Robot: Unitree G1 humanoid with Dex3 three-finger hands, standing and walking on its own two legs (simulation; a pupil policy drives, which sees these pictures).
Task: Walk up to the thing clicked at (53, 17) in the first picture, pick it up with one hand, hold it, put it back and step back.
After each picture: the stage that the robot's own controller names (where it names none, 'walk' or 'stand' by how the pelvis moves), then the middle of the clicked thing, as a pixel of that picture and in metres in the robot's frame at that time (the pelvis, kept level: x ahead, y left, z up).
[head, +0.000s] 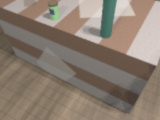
stand; (54, 10) +1.00 +0.23 -0.08
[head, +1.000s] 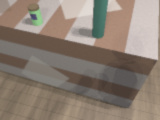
walk; (35, 15) +0.88 +0.28 -0.07
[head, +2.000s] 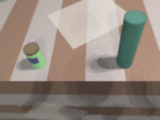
rise first; (35, 56) +0.51 +0.23 -0.04
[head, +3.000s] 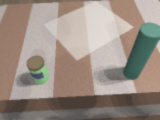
rise first; (38, 70) +0.42 +0.21 -0.04
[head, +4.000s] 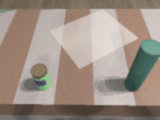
stand; (41, 77) +0.41 +0.21 -0.08
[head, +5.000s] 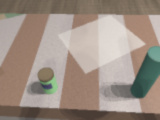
stand; (48, 81) +0.40 +0.19 -0.08
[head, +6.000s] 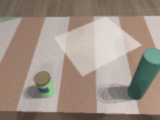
stand; (45, 85) +0.39 +0.20 -0.08
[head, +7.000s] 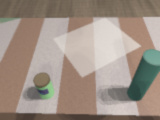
stand; (44, 86) +0.38 +0.20 -0.08
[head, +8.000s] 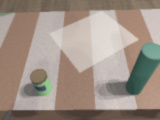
rise first; (41, 82) +0.38 +0.21 -0.08
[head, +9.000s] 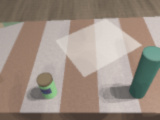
rise first; (47, 86) +0.39 +0.21 -0.08
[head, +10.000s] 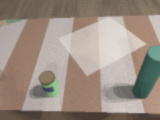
go down; (49, 84) +0.39 +0.20 -0.08
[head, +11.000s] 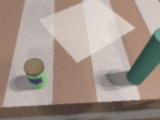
go down; (36, 74) +0.39 +0.18 -0.03
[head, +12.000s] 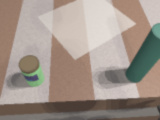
close in; (32, 71) +0.39 +0.19 -0.02
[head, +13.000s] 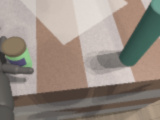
close; (18, 56) +0.42 +0.20 +0.02
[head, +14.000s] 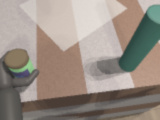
lift; (22, 67) +0.39 +0.19 +0.01
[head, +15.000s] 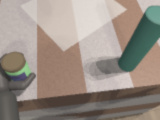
lift; (18, 70) +0.38 +0.20 +0.01
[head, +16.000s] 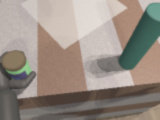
lift; (19, 69) +0.38 +0.20 +0.02
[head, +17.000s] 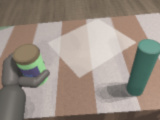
hold; (32, 66) +0.32 +0.17 +0.16
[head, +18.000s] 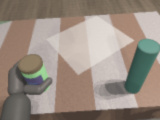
hold; (35, 74) +0.32 +0.17 +0.11
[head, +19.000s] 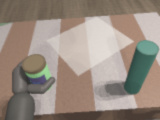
hold; (39, 74) +0.33 +0.16 +0.10
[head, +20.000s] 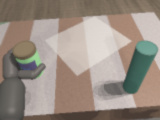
crouch; (29, 61) +0.37 +0.19 +0.12
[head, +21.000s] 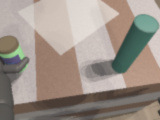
lower; (13, 55) +0.43 +0.21 +0.02
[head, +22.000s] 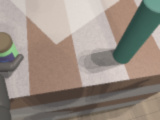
lower; (5, 52) +0.44 +0.21 +0.03
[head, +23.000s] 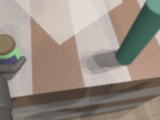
lower; (8, 54) +0.43 +0.21 +0.02
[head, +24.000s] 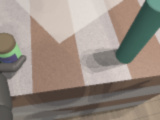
lower; (8, 52) +0.44 +0.21 +0.03
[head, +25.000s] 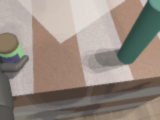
rest; (11, 52) +0.44 +0.21 +0.03
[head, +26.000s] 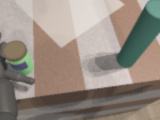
withdraw; (20, 59) +0.42 +0.19 +0.02
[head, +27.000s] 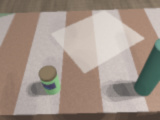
sink last; (50, 80) +0.38 +0.17 -0.03
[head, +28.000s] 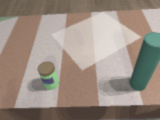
stand; (49, 76) +0.41 +0.19 -0.03
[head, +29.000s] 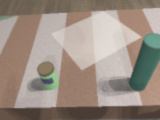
stand; (48, 76) +0.41 +0.19 -0.04
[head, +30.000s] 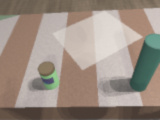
stand; (49, 76) +0.41 +0.19 -0.04
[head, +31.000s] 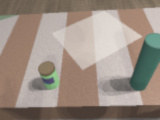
stand; (49, 75) +0.41 +0.19 -0.04
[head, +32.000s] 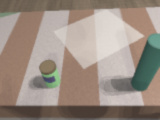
stand; (50, 74) +0.41 +0.19 -0.04
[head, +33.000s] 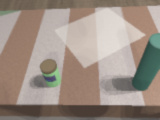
stand; (51, 73) +0.41 +0.19 -0.04
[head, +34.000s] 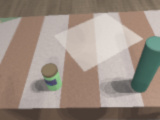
withdraw; (52, 77) +0.41 +0.18 -0.05
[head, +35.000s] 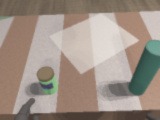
stand; (48, 81) +0.39 +0.18 -0.05
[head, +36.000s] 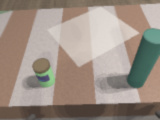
stand; (44, 73) +0.41 +0.19 -0.02
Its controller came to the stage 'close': yes
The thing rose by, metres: 0.21
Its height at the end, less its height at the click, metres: +0.00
